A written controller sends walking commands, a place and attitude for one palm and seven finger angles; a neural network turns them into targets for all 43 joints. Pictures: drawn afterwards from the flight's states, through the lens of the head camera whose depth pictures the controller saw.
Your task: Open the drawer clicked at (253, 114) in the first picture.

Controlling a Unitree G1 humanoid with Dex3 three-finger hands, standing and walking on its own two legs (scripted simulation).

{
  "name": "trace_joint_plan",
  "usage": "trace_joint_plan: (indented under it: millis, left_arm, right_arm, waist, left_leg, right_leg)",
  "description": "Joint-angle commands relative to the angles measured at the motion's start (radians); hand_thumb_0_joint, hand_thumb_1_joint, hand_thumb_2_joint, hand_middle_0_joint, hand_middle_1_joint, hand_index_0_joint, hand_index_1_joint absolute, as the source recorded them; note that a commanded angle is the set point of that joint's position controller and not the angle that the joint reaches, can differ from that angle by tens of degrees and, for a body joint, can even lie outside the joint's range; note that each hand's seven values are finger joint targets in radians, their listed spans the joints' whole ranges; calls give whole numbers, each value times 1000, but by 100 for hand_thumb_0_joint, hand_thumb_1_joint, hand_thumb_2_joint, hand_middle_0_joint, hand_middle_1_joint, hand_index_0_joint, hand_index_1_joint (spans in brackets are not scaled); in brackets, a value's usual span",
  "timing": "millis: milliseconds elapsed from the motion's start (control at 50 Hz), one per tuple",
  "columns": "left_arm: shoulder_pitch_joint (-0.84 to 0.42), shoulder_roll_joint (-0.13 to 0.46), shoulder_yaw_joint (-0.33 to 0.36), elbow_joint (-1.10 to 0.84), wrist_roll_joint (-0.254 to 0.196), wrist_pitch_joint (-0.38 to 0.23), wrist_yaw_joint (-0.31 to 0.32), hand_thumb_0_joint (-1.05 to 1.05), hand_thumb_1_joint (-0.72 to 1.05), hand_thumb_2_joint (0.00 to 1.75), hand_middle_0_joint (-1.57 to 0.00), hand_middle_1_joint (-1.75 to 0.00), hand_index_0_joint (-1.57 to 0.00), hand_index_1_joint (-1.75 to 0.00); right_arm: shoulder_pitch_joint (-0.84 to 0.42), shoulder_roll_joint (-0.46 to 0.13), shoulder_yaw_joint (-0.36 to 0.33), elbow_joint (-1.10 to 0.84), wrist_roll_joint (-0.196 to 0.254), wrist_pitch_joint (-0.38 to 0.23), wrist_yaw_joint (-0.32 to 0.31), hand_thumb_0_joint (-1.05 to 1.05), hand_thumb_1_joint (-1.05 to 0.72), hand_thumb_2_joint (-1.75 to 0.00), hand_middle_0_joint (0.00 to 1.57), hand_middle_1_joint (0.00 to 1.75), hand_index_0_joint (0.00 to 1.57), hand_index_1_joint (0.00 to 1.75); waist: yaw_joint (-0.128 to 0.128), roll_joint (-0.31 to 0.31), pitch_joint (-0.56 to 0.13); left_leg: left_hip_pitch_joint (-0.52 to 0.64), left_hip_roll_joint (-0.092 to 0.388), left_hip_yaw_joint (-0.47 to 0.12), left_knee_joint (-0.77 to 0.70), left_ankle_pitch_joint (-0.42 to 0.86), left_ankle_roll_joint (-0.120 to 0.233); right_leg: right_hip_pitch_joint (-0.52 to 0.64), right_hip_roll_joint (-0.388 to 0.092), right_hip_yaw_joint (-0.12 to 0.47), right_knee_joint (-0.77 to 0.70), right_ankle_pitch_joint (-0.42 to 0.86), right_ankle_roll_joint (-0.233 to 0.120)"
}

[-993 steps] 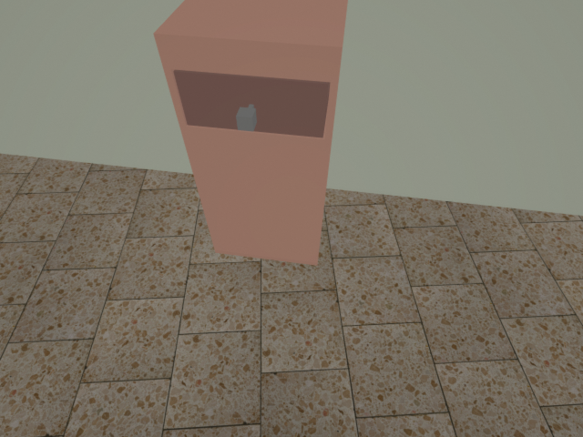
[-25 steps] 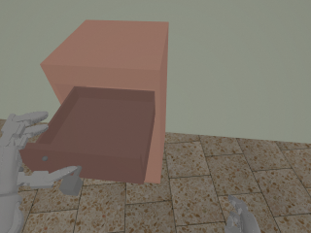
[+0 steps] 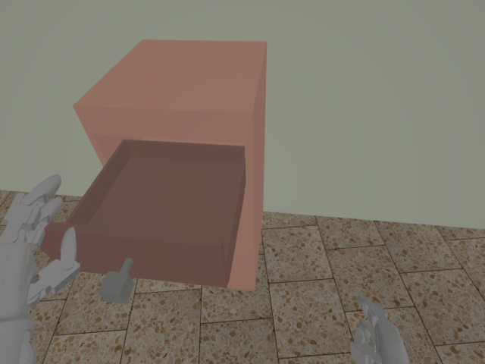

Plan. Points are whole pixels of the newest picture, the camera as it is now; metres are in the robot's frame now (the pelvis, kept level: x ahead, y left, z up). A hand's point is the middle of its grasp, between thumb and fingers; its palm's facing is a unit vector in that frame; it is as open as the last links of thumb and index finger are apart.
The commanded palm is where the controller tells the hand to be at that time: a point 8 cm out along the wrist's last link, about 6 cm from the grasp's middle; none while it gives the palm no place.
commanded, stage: draw the hand back to the body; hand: left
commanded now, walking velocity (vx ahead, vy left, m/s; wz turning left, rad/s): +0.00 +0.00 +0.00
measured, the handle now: (121, 277) +0.26 +0.29 -0.05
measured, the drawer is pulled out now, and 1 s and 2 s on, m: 0.30 0.30 0.30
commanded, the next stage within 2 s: step back with the hand held close in 0.10 s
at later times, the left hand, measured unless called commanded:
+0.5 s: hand (67, 283) +0.16 +0.25 +0.14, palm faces +0.32 -0.82 -0.47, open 7.4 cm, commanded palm +0.10 +0.30 +0.17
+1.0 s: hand (39, 351) +0.09 +0.23 +0.15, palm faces +0.31 -0.83 -0.46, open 7.4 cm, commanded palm +0.02 +0.28 +0.17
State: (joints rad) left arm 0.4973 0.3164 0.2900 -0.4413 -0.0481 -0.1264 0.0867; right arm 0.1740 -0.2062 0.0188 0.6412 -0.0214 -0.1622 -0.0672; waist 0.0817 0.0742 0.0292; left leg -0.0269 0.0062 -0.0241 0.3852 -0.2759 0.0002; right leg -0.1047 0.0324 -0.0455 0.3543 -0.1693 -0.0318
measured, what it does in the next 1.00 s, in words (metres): walks backwards: right foot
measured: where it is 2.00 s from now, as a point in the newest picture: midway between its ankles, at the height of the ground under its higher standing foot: outside the picture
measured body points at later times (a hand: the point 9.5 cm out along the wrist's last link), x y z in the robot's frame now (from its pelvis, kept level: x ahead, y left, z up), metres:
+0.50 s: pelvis -0.03 +0.02 -0.01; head -0.01 +0.02 +0.44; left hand +0.14 +0.29 +0.16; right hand +0.14 -0.23 -0.09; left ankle -0.04 +0.12 -0.74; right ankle +0.02 -0.10 -0.74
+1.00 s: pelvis -0.11 +0.00 +0.00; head -0.10 +0.00 +0.45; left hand +0.06 +0.27 +0.18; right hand +0.07 -0.24 -0.07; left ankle -0.12 +0.14 -0.72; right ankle -0.09 -0.08 -0.74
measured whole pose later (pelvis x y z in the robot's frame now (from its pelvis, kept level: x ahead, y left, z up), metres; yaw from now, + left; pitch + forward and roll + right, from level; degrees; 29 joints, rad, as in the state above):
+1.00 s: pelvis -0.11 +0.00 +0.00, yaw +0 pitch +2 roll +2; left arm 0.64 0.38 0.34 -0.58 -0.03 -0.16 0.13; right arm 0.19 -0.20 0.00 0.55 0.01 -0.05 -0.07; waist -0.03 -0.04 -0.03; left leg -0.36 0.00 0.02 0.68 -0.36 0.00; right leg -0.30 0.01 -0.03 0.47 -0.21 -0.06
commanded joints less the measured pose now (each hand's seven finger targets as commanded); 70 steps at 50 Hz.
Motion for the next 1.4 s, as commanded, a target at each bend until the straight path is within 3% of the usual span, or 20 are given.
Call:
trace_joint_plan:
  millis: [0,180,200,240,340,480,660,720,780,820,980,1020,1060,1120,1220,1300,1320,1340,1360,1380]
  left_arm:
    - [-84,170,116,-216,0,-70,17,0,90,90,-20,-30,-20,-30]
    - [-80,168,116,-209,3,-72,22,0,90,90,-20,-30,-20,-30]
    - [-117,253,226,-253,10,-107,28,0,90,90,-20,-30,-20,-30]
    - [-61,201,178,-209,24,-116,22,0,90,90,-20,-30,-20,-30]
    - [66,152,136,-240,39,-112,48,0,90,90,-20,-30,-20,-30]
    - [165,219,203,-395,33,-106,83,0,90,90,-20,-30,-20,-30]
    - [150,168,168,-377,39,-131,109,0,90,90,-20,-30,-20,-30]
    - [139,162,146,-330,34,-113,108,0,90,90,-20,-30,-20,-30]
    - [65,211,173,-281,14,-120,84,0,90,90,-20,-30,-20,-30]
    - [81,215,178,-289,15,-113,79,0,90,90,-20,-30,-20,-30]
    - [152,227,186,-387,14,-107,76,0,90,90,-20,-30,-20,-30]
    - [137,248,191,-412,16,-124,79,0,90,90,-20,-30,-20,-30]
    - [153,252,197,-410,7,-133,71,0,90,90,-20,-30,-20,-30]
    - [135,237,217,-372,9,-131,69,0,90,90,-20,-30,-20,-30]
    - [72,235,180,-348,23,-133,87,0,90,90,-20,-30,-20,-30]
    - [92,216,166,-326,34,-121,88,0,90,90,-20,-30,-20,-30]
    - [81,220,157,-358,28,-128,84,0,90,90,-20,-30,-20,-30]
    - [74,220,168,-396,32,-147,89,0,90,90,-20,-30,-20,-30]
    - [83,221,185,-408,49,-149,105,0,90,90,-20,-30,-20,-30]
    - [70,228,196,-407,44,-151,108,0,90,90,-20,-30,-20,-30]
  right_arm:
    - [-125,-95,-31,-162,0,-55,-11,0,-90,-90,20,30,20,30]
    - [-126,-91,-29,-158,-1,-62,-10,0,-90,-90,20,30,20,30]
    - [-118,-132,-34,-208,11,-27,-13,0,-90,-90,20,30,20,30]
    - [-127,-121,-41,-194,-1,-2,-17,0,-90,-90,20,30,20,30]
    - [-72,-126,-58,-211,-2,34,-21,0,-90,-90,20,30,20,30]
    - [-65,-128,-83,-274,0,53,-28,0,-90,-90,20,30,20,30]
    - [-4,-125,-77,-219,-37,-30,-32,0,-90,-90,20,30,20,30]
    - [-25,-138,-72,-199,-19,-23,-26,0,-90,-90,20,30,20,30]
    - [-54,-114,-65,-205,22,8,-4,0,-90,-90,20,30,20,30]
    - [-76,-104,-72,-225,43,15,-1,0,-90,-90,20,30,20,30]
    - [-76,-90,-45,-243,24,67,-21,0,-90,-90,20,30,20,30]
    - [-91,-123,-73,-244,27,49,-27,0,-90,-90,20,30,20,30]
    - [-73,-139,-85,-248,42,26,-16,0,-90,-90,20,30,20,30]
    - [-90,-130,-84,-237,31,27,-12,0,-90,-90,20,30,20,30]
    - [-49,-123,-95,-200,38,33,7,0,-90,-90,20,30,20,30]
    - [-50,-101,-60,-209,27,62,2,0,-90,-90,20,30,20,30]
    - [-67,-117,-58,-220,27,68,-6,0,-90,-90,20,30,20,30]
    - [-80,-155,-63,-238,19,60,-13,0,-90,-90,20,30,20,30]
    - [-54,-120,-62,-240,-2,30,-16,0,-90,-90,20,30,20,30]
    - [-44,-100,-65,-223,-2,8,-13,0,-90,-90,20,30,20,30]
  waist:
    - [-9,-22,-70]
    - [-9,-19,-44]
    - [-54,-49,36]
    - [-62,-99,48]
    - [-78,-98,-140]
    - [-74,-17,-251]
    - [-87,113,-99]
    - [-104,50,-120]
    - [-109,-195,-178]
    - [-85,-265,-222]
    - [-99,-96,-153]
    - [-75,73,-155]
    - [-63,29,-205]
    - [-85,45,-166]
    - [-88,-248,-142]
    - [-112,-219,-134]
    - [-116,-58,-97]
    - [-103,216,-67]
    - [-107,260,-81]
    - [-111,167,-83]
  left_leg:
    - [-91,6,25,-65,220,8]
    - [-109,5,18,-72,186,5]
    - [-187,5,-13,-32,96,23]
    - [-188,-3,-32,9,41,27]
    - [-172,3,-33,99,46,19]
    - [-285,101,-106,54,493,-21]
    - [-360,220,-158,-39,430,84]
    - [-273,178,-129,61,414,51]
    - [-351,12,15,338,17,-10]
    - [-453,-28,-17,539,-199,-4]
    - [-229,1,63,4,94,9]
    - [-217,159,-89,-56,309,49]
    - [-243,197,-69,-8,343,66]
    - [-417,132,-30,7,107,47]
    - [-264,-26,53,439,-177,9]
    - [-193,-1,61,151,-107,19]
    - [-233,52,-6,-34,-107,28]
    - [-434,263,-294,-204,-160,104]
    - [-508,385,-399,-278,-198,172]
    - [-559,393,-358,-281,-324,189]
  right_leg:
    - [82,-33,23,-47,94,13]
    - [74,-33,24,-55,56,9]
    - [-70,-72,129,-105,53,9]
    - [-130,-109,165,-150,0,-2]
    - [-121,-181,175,-93,17,-38]
    - [4,-99,57,214,306,-13]
    - [-129,-23,36,333,-227,24]
    - [-106,-56,59,89,22,13]
    - [-73,-342,334,1,610,-116]
    - [1,-369,314,35,760,-133]
    - [-115,-193,141,32,280,-29]
    - [-145,-92,100,125,141,31]
    - [-124,-63,100,150,27,54]
    - [-79,-89,133,156,98,34]
    - [-404,-312,356,-222,-354,-73]
    - [-396,-209,140,-79,-223,-14]
    - [-379,-145,100,54,-240,16]
    - [-312,-22,44,352,-281,48]
    - [-319,38,58,697,-335,46]
    - [-311,18,122,862,-299,38]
